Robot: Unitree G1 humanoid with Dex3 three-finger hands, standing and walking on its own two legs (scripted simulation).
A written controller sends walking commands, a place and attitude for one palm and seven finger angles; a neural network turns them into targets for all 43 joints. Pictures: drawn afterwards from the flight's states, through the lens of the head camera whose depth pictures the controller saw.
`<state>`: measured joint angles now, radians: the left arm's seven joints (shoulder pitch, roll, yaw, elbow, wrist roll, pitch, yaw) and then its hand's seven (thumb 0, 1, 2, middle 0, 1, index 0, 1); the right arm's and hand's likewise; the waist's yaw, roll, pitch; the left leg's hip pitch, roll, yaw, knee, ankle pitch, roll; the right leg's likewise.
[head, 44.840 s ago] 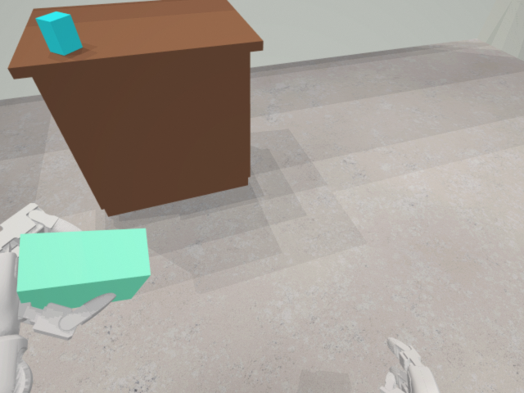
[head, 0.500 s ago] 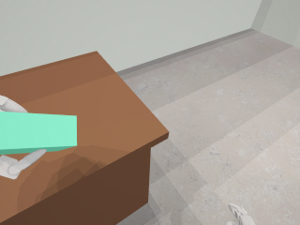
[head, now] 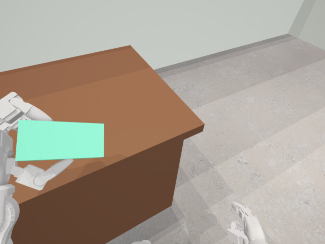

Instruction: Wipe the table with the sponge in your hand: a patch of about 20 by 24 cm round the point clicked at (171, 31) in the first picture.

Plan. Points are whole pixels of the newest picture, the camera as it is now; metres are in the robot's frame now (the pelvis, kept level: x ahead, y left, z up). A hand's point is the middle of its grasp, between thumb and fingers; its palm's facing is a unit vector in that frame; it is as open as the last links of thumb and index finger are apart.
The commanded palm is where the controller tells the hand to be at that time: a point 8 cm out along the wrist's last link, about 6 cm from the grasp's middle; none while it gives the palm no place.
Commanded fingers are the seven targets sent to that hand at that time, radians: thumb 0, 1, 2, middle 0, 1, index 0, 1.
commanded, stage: step back with the hand held close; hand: left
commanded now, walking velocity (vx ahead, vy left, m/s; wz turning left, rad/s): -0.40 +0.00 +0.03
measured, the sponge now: (72, 143) +0.23 +0.21 +0.19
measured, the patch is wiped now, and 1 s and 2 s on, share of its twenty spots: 1.00 1.00 1.00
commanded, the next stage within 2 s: stop stepping back and stand still in 0.18 s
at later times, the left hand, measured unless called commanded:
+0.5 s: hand out of the picture +0.04 +0.28 +0.26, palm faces +0.47 -0.85 -0.24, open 9.8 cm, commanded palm +0.01 +0.32 +0.26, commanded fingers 0.00 0.10 1.30 -1.20 -1.60 -1.20 -1.60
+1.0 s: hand out of the picture -0.02 +0.32 +0.25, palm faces +0.51 -0.79 -0.34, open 9.8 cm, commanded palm -0.07 +0.35 +0.26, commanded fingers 0.00 0.10 1.30 -1.20 -1.60 -1.20 -1.60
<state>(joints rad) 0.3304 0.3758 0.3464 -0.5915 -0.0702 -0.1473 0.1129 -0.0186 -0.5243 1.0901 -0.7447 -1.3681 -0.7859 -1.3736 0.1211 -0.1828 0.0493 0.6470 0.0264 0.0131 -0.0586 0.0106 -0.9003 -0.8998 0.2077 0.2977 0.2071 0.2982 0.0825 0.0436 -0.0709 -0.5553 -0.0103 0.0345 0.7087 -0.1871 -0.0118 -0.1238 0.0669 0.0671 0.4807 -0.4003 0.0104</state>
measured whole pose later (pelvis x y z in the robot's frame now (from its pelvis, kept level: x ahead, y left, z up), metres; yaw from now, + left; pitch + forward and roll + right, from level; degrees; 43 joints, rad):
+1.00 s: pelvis -0.23 +0.07 +0.01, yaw +1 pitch -1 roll +0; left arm 0.33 0.40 0.45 -0.55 -0.07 -0.13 0.11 -0.02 -0.53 1.09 -0.75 -1.37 -0.79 -1.37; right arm 0.25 -0.21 0.02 0.69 0.02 -0.01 -0.05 0.02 -0.90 -0.90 0.21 0.30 0.21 0.30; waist 0.01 0.00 -0.06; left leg -0.49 0.06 0.02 1.05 -0.39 0.02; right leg -0.30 0.02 -0.11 0.55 -0.25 -0.09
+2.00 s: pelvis -0.20 +0.11 +0.02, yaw +1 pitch -2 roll -2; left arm 0.38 0.42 0.42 -0.60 -0.07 -0.15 0.15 -0.02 -0.53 1.09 -0.75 -1.37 -0.79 -1.37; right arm 0.17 -0.21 0.02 0.62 0.02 -0.03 -0.07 0.01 -0.90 -0.90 0.20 0.30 0.20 0.30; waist 0.03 0.04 0.00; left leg -0.24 0.03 0.01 0.50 -0.23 0.01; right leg -0.19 0.02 -0.04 0.41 -0.19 -0.01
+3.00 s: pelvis -0.21 +0.12 +0.02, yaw +1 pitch -1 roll -2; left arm 0.38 0.39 0.41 -0.57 -0.06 -0.15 0.16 -0.02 -0.53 1.09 -0.75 -1.37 -0.79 -1.38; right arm 0.17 -0.21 0.02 0.63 0.01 -0.04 -0.07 0.01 -0.90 -0.90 0.21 0.30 0.20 0.30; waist 0.02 0.04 0.00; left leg -0.26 0.02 0.01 0.49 -0.21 0.02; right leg -0.20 0.02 -0.04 0.39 -0.17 0.00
